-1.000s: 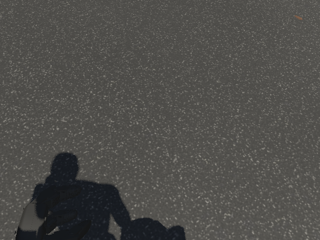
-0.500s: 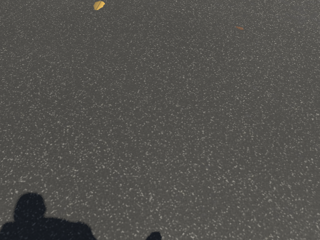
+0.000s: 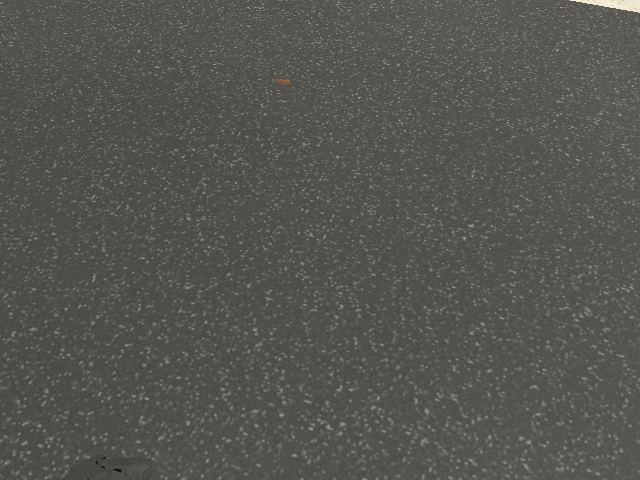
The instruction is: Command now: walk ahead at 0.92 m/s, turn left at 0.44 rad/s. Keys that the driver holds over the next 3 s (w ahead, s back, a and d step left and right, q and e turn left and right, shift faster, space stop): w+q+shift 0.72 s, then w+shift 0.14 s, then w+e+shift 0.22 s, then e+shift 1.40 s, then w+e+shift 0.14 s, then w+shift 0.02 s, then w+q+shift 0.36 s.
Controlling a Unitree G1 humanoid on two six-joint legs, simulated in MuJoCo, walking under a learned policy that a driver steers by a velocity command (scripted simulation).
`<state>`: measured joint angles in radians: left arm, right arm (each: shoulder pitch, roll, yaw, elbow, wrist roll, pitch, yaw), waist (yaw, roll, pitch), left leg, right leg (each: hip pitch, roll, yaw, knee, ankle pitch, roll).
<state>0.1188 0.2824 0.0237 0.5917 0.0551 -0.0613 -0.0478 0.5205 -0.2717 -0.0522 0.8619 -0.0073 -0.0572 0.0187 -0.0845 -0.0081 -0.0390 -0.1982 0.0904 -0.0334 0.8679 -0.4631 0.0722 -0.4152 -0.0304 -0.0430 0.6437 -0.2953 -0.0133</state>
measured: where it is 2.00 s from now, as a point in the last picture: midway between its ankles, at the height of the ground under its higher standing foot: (102, 214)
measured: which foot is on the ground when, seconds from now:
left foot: up 0.00-0.38, down 0.40-0.84, up 0.86-1.00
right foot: down 0.00-0.36, up 0.38-0.80, down 0.82-1.00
